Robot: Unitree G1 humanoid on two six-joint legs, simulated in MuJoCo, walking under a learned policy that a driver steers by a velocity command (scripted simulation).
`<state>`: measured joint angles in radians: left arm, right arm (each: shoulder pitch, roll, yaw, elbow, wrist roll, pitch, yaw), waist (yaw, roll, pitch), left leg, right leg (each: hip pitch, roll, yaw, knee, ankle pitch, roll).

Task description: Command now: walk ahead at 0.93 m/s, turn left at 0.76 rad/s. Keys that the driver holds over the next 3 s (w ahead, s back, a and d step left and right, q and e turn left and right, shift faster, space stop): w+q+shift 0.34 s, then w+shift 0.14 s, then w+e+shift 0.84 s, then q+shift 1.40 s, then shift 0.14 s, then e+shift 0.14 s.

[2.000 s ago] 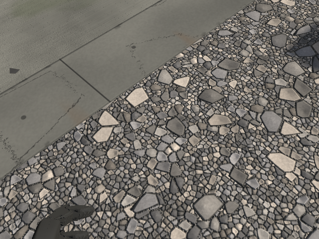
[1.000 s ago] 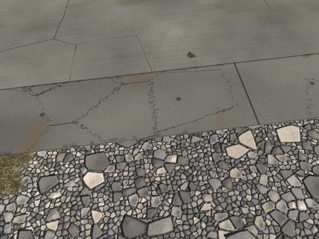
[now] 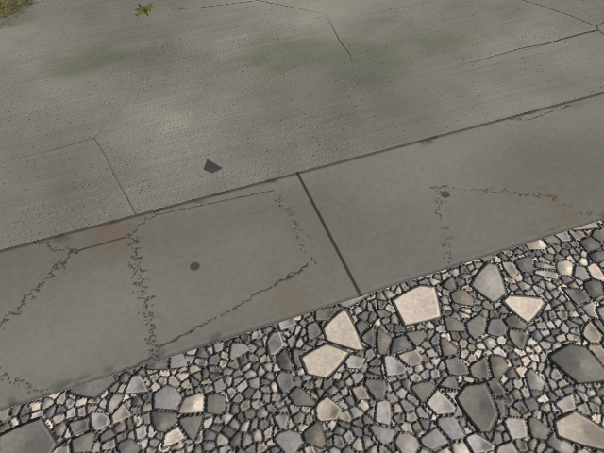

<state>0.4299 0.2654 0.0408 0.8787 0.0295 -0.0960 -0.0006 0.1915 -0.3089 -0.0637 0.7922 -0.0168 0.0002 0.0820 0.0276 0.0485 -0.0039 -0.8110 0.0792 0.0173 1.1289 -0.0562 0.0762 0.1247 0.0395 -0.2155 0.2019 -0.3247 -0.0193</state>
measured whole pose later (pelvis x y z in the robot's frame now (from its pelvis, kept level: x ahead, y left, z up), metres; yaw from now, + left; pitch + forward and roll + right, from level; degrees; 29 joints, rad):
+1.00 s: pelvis +0.91 +0.22 +0.00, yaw +10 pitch +3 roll +0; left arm 0.55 0.28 0.07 0.89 -0.01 -0.07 -0.02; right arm -0.08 -0.25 0.06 0.58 -0.04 -0.09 0.04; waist 0.16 0.00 0.01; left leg -0.62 0.06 -0.06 0.53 0.01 -0.01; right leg 0.09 0.10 0.24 0.26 -0.38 -0.09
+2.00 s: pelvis +1.56 +0.28 -0.06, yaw +10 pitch -1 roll -1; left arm 0.12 0.25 0.04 0.77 0.03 0.02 0.02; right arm 0.22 -0.28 -0.08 0.76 -0.01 0.04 0.02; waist -0.04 -0.03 0.09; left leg -0.46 -0.09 0.04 0.64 -0.17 0.13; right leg -0.43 -0.02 -0.03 1.20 -0.56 0.04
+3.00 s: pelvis +1.62 +0.25 -0.03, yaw +58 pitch -1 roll +0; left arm 0.29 0.31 0.05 0.80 0.00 0.05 -0.02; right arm 0.09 -0.25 0.00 0.73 -0.02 0.04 0.01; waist 0.07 -0.05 0.08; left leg -0.20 -0.04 0.02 0.49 -0.28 0.04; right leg -0.28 -0.07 -0.07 0.70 -0.48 0.00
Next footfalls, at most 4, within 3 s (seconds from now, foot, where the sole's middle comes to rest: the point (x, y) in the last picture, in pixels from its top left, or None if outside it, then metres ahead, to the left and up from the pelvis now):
0.18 left None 0.32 0.06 -0.77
0.62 right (293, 333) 0.80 0.09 -0.77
1.04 left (185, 235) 1.11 0.42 -0.77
1.48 right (279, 151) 1.52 0.17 -0.81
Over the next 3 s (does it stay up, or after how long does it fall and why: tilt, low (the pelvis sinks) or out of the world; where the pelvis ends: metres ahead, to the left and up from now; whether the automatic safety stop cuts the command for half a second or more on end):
stays up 1.62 0.25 -0.03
